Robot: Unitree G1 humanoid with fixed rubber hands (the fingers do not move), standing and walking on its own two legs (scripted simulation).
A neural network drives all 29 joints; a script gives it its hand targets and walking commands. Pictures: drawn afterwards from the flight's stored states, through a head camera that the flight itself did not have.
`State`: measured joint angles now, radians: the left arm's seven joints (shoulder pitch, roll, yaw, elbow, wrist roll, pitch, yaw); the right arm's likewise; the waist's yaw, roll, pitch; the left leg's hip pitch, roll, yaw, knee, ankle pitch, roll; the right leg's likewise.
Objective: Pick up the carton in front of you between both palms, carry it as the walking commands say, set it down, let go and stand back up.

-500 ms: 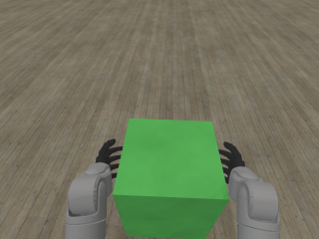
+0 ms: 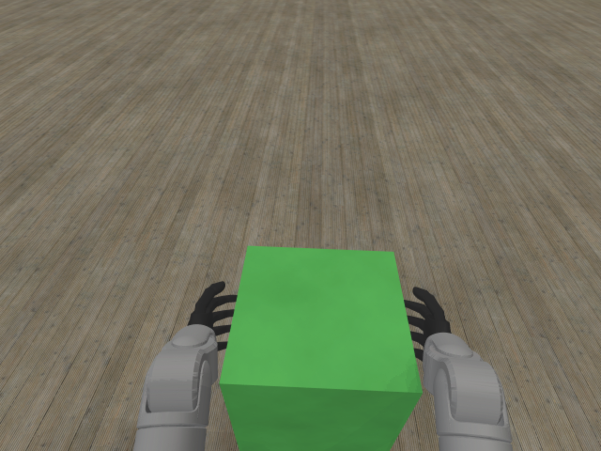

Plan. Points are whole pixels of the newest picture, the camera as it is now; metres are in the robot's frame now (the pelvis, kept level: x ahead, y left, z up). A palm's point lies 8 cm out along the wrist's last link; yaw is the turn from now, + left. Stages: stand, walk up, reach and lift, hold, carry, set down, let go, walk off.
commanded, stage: carry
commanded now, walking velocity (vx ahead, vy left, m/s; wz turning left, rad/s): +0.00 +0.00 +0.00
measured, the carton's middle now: (315, 357) +0.28 +0.00 -0.02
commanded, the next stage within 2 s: hold in 0.78 s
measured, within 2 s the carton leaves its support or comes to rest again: neither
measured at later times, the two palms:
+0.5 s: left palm (210, 331) +0.28 +0.15 +0.04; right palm (431, 338) +0.28 -0.15 +0.04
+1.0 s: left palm (232, 336) +0.27 +0.12 +0.03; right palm (459, 360) +0.25 -0.18 +0.04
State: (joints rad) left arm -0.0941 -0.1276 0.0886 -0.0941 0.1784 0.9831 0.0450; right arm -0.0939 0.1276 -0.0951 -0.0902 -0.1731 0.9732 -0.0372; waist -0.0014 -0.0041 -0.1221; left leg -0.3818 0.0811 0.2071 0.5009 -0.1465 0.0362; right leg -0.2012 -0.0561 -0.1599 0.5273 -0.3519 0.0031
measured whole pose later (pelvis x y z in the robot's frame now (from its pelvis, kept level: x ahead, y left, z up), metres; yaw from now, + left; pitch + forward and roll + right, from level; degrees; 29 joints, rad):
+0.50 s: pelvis -0.01 +0.00 +0.00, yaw +0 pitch +2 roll +0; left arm -0.18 -0.14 0.15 0.12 0.22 0.73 0.03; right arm -0.18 0.14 -0.16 0.13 -0.22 0.72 -0.02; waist 0.00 0.00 -0.09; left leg -0.41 0.09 0.21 0.51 -0.14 0.03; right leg -0.24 -0.05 -0.16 0.55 -0.35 -0.01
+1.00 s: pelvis -0.01 -0.01 +0.01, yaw -5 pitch -5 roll +0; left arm -0.14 -0.13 0.12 0.10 0.23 0.72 0.04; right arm -0.16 0.13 -0.16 0.16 -0.21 0.67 0.00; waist -0.01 -0.04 0.07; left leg -0.18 0.04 0.07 0.37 -0.09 -0.01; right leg -0.05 0.00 -0.04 0.42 -0.28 -0.02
